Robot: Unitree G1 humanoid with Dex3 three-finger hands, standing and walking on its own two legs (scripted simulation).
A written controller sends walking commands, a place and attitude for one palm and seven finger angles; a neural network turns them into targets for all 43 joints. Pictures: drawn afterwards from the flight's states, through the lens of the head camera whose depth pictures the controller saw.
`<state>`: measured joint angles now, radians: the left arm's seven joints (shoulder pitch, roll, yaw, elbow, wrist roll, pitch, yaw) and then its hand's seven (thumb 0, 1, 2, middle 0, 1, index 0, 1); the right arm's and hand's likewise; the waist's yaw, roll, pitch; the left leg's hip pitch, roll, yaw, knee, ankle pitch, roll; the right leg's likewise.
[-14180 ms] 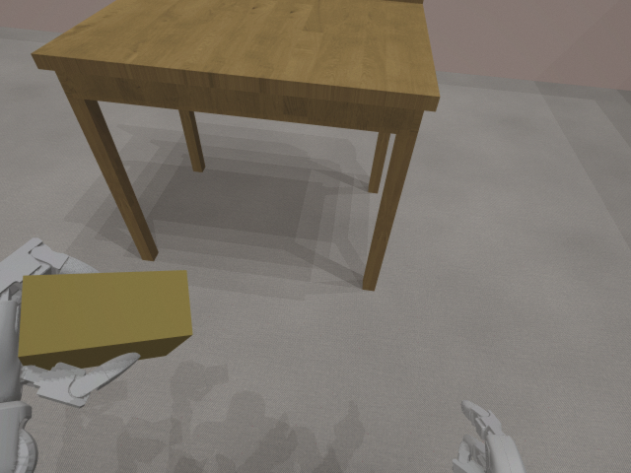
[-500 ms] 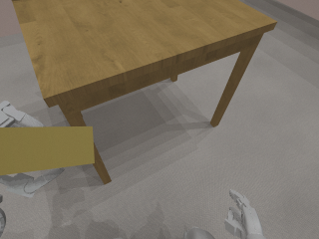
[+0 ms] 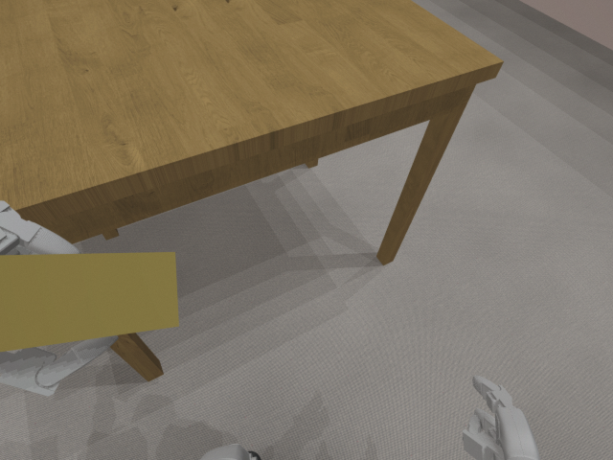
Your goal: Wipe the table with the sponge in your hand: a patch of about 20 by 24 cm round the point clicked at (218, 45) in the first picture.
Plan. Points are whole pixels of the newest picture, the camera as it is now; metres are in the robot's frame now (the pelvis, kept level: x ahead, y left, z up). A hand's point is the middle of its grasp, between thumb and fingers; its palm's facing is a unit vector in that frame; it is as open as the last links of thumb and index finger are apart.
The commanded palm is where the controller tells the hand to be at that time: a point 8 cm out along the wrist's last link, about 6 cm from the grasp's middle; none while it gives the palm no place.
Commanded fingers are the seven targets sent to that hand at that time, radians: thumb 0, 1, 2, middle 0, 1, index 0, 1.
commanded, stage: take the last steps up to it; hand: left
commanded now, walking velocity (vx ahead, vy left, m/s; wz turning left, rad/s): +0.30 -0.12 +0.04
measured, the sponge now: (108, 297) +0.23 +0.20 +0.16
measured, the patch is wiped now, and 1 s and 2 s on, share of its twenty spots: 0.00 0.00 0.00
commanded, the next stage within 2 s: come to a stop and stand still in 1.74 s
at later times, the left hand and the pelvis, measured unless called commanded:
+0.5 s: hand (226, 217) +0.31 +0.11 +0.18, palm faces +0.41 -0.77 -0.49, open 10.1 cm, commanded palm +0.24 +0.16 +0.19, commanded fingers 0.00 0.10 1.30 -1.20 -1.60 -1.20 -1.60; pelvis +0.10 -0.13 +0.01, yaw +3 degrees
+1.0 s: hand (286, 156) +0.38 +0.06 +0.20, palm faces +0.48 -0.72 -0.50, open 10.1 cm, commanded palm +0.34 +0.10 +0.19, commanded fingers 0.00 0.10 1.30 -1.20 -1.60 -1.20 -1.60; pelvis +0.20 -0.19 +0.00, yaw +5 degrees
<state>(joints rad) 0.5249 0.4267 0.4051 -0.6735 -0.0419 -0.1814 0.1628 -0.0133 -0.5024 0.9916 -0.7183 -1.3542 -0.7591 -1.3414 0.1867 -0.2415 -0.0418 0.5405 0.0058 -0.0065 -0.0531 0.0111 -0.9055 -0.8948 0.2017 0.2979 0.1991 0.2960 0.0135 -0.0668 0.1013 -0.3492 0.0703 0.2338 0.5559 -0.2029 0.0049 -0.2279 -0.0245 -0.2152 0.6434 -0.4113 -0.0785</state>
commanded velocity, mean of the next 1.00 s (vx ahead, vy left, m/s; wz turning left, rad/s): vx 0.28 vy -0.02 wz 0.09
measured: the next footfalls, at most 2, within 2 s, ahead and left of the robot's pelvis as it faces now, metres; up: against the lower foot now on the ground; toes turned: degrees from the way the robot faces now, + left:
right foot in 0.30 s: +0.13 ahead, -0.23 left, +0.00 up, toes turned -9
left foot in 0.66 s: +0.23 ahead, -0.03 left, +0.00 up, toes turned +15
